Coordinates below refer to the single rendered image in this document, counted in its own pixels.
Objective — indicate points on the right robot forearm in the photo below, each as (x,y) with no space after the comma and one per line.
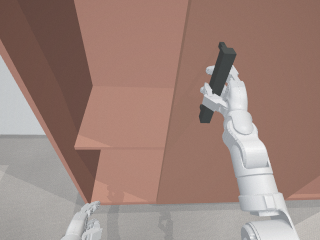
(252,168)

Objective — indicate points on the wardrobe door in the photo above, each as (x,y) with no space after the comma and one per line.
(311,188)
(277,45)

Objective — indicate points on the right robot upper arm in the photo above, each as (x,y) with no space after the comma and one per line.
(276,229)

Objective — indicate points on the handle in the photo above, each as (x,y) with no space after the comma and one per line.
(219,77)

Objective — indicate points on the robot left hand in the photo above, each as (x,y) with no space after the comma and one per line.
(79,225)

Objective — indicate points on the robot right hand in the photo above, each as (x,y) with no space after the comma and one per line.
(233,96)

